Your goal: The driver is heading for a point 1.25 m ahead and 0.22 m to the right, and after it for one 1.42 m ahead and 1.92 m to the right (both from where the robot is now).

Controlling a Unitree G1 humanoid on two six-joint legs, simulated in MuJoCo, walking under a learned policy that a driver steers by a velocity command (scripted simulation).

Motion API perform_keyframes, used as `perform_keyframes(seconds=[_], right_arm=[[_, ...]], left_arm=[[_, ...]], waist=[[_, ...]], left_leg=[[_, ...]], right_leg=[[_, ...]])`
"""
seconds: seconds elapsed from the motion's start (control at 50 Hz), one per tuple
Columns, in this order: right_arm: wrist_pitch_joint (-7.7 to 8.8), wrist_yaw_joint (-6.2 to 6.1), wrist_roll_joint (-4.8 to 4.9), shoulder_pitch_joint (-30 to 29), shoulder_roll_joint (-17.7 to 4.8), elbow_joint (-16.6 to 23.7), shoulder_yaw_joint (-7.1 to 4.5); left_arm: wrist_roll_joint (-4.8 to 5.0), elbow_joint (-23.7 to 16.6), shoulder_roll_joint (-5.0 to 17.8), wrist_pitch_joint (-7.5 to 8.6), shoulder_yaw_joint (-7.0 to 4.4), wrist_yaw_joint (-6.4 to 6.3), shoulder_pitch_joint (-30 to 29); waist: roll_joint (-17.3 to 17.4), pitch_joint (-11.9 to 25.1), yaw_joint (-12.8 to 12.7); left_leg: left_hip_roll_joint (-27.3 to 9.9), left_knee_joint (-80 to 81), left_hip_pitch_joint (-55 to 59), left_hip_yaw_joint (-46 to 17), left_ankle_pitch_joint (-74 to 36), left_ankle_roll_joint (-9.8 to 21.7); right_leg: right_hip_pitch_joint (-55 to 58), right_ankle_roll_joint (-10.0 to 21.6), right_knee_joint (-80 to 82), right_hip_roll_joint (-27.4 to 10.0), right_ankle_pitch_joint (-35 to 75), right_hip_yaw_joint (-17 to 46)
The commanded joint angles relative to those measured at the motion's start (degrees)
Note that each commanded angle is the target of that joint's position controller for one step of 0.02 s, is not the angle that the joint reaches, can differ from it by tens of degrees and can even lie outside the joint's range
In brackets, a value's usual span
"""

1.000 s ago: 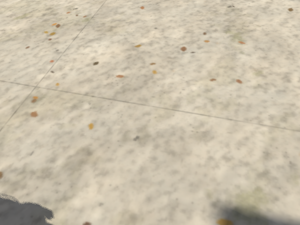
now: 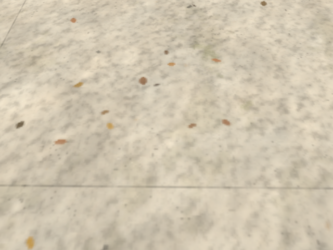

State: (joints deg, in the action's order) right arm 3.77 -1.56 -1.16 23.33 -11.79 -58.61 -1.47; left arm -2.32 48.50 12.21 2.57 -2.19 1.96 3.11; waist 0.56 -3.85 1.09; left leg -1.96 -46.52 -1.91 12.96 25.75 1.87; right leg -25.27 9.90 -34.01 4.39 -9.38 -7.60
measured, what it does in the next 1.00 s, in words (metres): walks ahead, turning right: left foot, then right foot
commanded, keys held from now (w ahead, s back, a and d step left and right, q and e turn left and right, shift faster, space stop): w+e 0.20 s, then e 0.40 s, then no key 0.40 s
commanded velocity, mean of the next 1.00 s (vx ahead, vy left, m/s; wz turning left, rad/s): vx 0.21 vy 0.00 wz -0.46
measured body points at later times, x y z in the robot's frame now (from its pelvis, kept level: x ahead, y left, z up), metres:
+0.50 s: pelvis +0.25 +0.02 +0.00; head +0.30 +0.01 +0.45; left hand +0.33 +0.30 -0.13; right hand +0.38 -0.27 -0.09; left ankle +0.39 +0.08 -0.72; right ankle +0.10 -0.04 -0.68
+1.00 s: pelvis +0.28 +0.00 +0.03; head +0.27 -0.03 +0.48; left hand +0.50 +0.15 -0.08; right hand +0.22 -0.27 -0.11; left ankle +0.36 +0.10 -0.69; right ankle +0.24 -0.09 -0.71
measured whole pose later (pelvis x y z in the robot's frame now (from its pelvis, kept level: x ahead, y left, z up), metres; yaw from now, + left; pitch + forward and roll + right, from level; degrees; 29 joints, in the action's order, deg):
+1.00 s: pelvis +0.28 +0.00 +0.03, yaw -27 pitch +0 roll +1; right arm -2.7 -0.3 -0.8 15.2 -14.9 -47.4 -2.0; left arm -1.9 45.7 11.8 -1.3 0.2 -0.6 11.2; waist 2.2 -0.8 1.5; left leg -0.8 -39.5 -20.6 1.9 21.7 0.2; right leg -11.9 2.7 -25.1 1.9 -12.9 1.1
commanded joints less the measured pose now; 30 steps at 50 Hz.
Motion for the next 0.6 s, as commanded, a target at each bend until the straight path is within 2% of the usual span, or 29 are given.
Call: perform_keyframes(seconds=[0.02,0.04,0.06,0.08,0.1,0.14,0.18,0.2,0.24,0.28,0.36,0.38,0.42,0.44,0.46,0.48,0.5,0.52,0.54,0.56,0.58,0.6], right_arm=[[2.0,1.23,-0.04,-6.11,-8.97,9.7,-1.89],[2.86,1.5,0.64,-8.43,-8.36,10.95,-1.66],[3.05,1.34,0.66,-7.59,-8.25,10.31,-1.75],[2.17,1.25,-0.34,-7.58,-7.89,10.43,-1.77],[0.9,1.43,-1.31,-6.13,-7.02,10.22,-1.54],[-0.95,1.85,-1.85,-6.57,-6.13,11.14,-1.47],[-1.63,2.12,-1.75,-10.48,-5.96,13.08,-1.37],[-1.75,2.18,-1.68,-13.26,-6.12,14.21,-1.35],[-1.78,2.06,-1.29,-17.51,-6.29,15.92,-1.24],[-1.65,1.93,-0.78,-20.06,-6.01,17.12,-0.84],[-1.17,1.44,-0.02,-24.04,-7.01,19.06,-0.39],[-0.92,1.23,0.01,-22.89,-7.74,18.9,-0.47],[-0.14,0.58,-0.03,-15.69,-10.37,16.97,-1.19],[0.78,0.09,-0.36,-9.74,-11.35,15.58,-1.52],[1.57,-0.59,-1.18,-2.91,-15.09,15.21,-2.21],[0.62,-0.27,-1.19,-4.41,-18.39,16.97,-2.68],[-0.75,0.44,0.6,-3.07,-13.77,17.09,-1.96],[-1.26,-0.2,0.69,-8.39,-12.77,18.2,-2.12],[-2.0,-0.48,0.84,-13.03,-8.08,19.66,-0.79],[-2.36,-0.81,0.43,-15.25,-7.08,19.9,-0.23],[-2.63,-0.88,-0.19,-15.4,-7.91,19.51,-0.39],[-2.51,-0.9,-0.37,-14.81,-8.75,19.06,-0.71]], left_arm=[[1.82,2.55,15.57,-1.33,-5.11,-1.23,19.18],[1.98,2.39,13.07,-1.24,-4.53,-1.63,15.96],[1.8,2.38,10.06,-0.99,-3.87,-1.67,13.57],[2.03,2.13,8.86,-0.5,-3.45,-1.97,11.88],[2.17,1.87,8.11,0.04,-3.07,-2.11,10.93],[2.45,2.23,9.3,1.15,-3.19,-1.97,12.47],[2.39,2.38,10.99,1.42,-3.61,-1.89,14.48],[2.38,2.46,11.16,1.35,-3.66,-1.86,15.74],[2.33,2.59,11.09,0.98,-3.6,-1.9,17.84],[2.29,2.67,11.38,0.4,-3.67,-2.11,19.85],[1.59,2.17,11.43,-1.0,-3.66,-2.89,21.99],[1.31,1.66,11.53,-1.24,-3.74,-3.15,21.25],[1.21,-0.09,12.8,-1.08,-4.15,-3.42,17.12],[2.0,-0.86,13.07,-0.58,-4.21,-3.09,14.84],[3.22,-3.35,9.7,0.15,-3.23,-2.75,15.29],[5.04,-3.53,5.3,-0.37,-2.72,-3.59,26.04],[1.28,-1.01,10.68,-1.48,-3.61,-3.96,27.93],[1.78,-1.52,10.33,-2.41,-3.74,-3.79,26.29],[0.63,-1.8,11.76,-3.51,-3.83,-3.23,20.91],[0.59,-2.9,11.55,-4.35,-4.1,-2.22,17.22],[0.74,-2.97,10.37,-5.23,-3.89,-1.48,17.78],[1.02,-3.29,9.5,-5.79,-3.64,-1.11,17.48]], waist=[[-3.44,14.04,-7.74],[-1.67,7.97,-5.97],[2.81,3.41,-2.94],[3.44,2.12,-1.04],[2.41,2.71,0.36],[0.88,3.2,1.06],[-0.64,2.41,0.29],[-1.34,1.79,-0.62],[-2.27,0.93,-2.05],[-3.59,2.52,-3.47],[-5.65,4.12,-5.55],[-6.0,4.36,-4.91],[-6.64,6.11,-1.13],[-5.03,8.03,2.51],[1.26,15.3,4.1],[13.19,23.94,-1.12],[4.03,23.44,-1.49],[9.13,21.78,-2.56],[4.13,14.23,-2.24],[6.7,9.19,-2.18],[7.72,6.99,-2.76],[7.48,6.31,-2.97]], left_leg=[[1.48,-39.1,-41.86,-15.54,0.5,0.06],[-1.08,-34.57,-42.19,-15.74,-5.01,0.23],[-2.91,-28.81,-38.76,-15.3,-7.24,-0.14],[-4.03,-24.96,-35.22,-15.53,-7.47,-1.06],[-4.44,-22.38,-31.85,-15.41,-7.81,-2.04],[-4.27,-18.4,-30.55,-14.13,-8.33,-3.61],[-4.3,-13.18,-32.16,-13.02,-12.4,-4.81],[-4.28,-10.24,-33.48,-12.67,-14.83,-5.24],[-3.09,-4.42,-34.3,-12.04,-18.57,-5.64],[-1.04,0.16,-32.86,-11.54,-21.32,-5.23],[2.59,7.98,-30.55,-12.2,-22.03,-3.74],[3.19,10.66,-28.22,-13.1,-21.13,-3.15],[4.53,17.62,-18.09,-14.28,-20.51,-1.15],[3.07,23.97,-9.3,-14.62,-28.53,0.11],[-9.78,21.93,5.57,-24.11,-47.0,2.95],[-28.66,17.73,17.41,-41.28,-77.66,12.18],[-25.52,15.53,12.32,-39.47,-81.48,11.99],[-25.91,20.12,7.62,-39.95,-60.25,14.75],[-19.9,25.15,-0.82,-33.25,-43.42,12.47],[-15.58,27.89,-6.47,-27.13,-36.43,10.27],[-13.45,29.31,-10.55,-23.07,-36.14,9.88],[-12.66,29.83,-12.53,-20.25,-36.75,9.85]], right_leg=[[41.08,16.17,17.37,-23.31,-1.99,45.17],[34.0,13.84,18.74,-22.13,0.92,38.05],[26.27,11.02,20.09,-19.46,7.93,32.9],[21.35,9.25,20.49,-16.52,12.87,28.69],[18.48,8.31,20.98,-14.33,15.69,25.49],[16.04,8.02,21.18,-12.1,20.68,22.89],[14.77,7.1,22.03,-10.54,20.39,21.88],[14.95,6.38,22.3,-10.02,19.89,21.98],[16.11,4.22,19.67,-8.92,30.71,20.91],[18.33,1.78,16.0,-7.79,39.8,19.72],[23.38,-0.28,10.48,-7.69,41.69,22.48],[23.81,-0.93,8.47,-7.78,41.3,23.73],[22.01,-3.36,2.17,-6.9,42.1,25.9],[19.29,-4.87,-5.36,-4.53,39.08,25.25],[11.25,-6.76,-19.18,-1.52,19.2,22.54],[-0.66,-7.72,-35.74,8.01,-32.64,14.66],[-0.81,-7.32,-39.98,3.02,-31.09,15.15],[-3.77,-8.36,-44.15,2.15,-25.49,13.54],[-4.51,-9.29,-41.45,-0.93,-21.2,12.22],[-3.93,-10.27,-38.99,-1.76,-18.6,11.96],[-2.06,-11.25,-38.56,-1.73,-17.35,10.9],[-0.81,-11.42,-37.04,-1.86,-15.94,10.5]])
